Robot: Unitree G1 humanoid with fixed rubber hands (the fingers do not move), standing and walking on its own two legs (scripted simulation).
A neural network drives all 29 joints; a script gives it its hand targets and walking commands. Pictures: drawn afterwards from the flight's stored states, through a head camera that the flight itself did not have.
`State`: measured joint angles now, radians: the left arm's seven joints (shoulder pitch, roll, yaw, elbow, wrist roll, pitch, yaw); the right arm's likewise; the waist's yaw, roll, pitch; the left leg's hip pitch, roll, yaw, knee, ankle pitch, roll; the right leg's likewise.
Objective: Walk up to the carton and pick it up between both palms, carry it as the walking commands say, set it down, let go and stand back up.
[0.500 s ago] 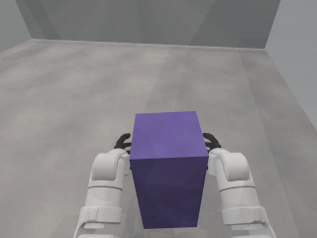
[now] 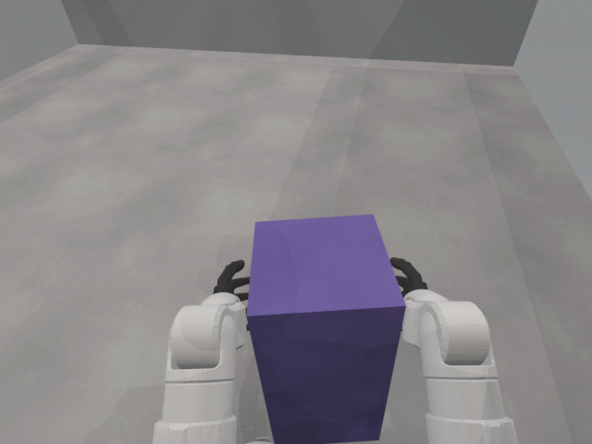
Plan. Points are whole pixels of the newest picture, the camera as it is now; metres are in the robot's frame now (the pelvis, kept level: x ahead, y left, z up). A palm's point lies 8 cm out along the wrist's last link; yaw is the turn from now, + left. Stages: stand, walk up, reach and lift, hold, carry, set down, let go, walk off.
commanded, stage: carry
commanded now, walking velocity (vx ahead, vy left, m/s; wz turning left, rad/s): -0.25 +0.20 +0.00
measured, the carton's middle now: (321, 338) +0.27 -0.01 +0.03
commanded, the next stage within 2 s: none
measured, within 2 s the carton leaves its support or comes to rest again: neither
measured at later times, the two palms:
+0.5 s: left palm out of the picture +0.09 +0.23 +0.07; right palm out of the picture +0.10 -0.02 +0.07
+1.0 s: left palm out of the picture -0.12 +0.30 +0.08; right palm out of the picture -0.12 +0.06 +0.08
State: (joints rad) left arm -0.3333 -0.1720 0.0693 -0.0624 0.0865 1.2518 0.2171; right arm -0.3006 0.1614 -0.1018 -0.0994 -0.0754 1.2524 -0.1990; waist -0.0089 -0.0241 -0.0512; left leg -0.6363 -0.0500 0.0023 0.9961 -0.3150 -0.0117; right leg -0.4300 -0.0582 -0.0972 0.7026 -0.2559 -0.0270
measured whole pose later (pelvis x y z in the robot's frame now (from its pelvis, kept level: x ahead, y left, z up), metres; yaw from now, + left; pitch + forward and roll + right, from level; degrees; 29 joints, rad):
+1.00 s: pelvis -0.41 +0.18 +0.00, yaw +2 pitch -1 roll +0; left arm -0.33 -0.17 0.07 -0.08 0.08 1.25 0.22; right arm -0.31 0.16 -0.10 -0.11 -0.09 1.25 -0.19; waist 0.00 -0.01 -0.03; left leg -0.63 -0.03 0.00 0.98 -0.31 -0.01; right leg -0.43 -0.06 -0.13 0.69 -0.24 -0.04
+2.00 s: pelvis -0.84 +0.32 +0.00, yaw +3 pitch +0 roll +0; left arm -0.35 -0.18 0.08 -0.10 0.08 1.22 0.21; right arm -0.33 0.17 -0.11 -0.14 -0.09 1.24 -0.19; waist 0.00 0.01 0.02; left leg -0.67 -0.03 -0.01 0.99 -0.32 -0.02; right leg -0.45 -0.06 -0.14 0.71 -0.25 -0.05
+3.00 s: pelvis -1.17 +0.37 +0.00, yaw +1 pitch +0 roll -1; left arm -0.35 -0.18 0.07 -0.04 0.09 1.22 0.22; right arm -0.33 0.17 -0.14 -0.09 -0.09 1.24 -0.19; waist -0.02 0.00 -0.07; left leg -0.58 0.04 0.08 0.67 -0.27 0.04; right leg -0.47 -0.04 -0.15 0.70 -0.24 -0.05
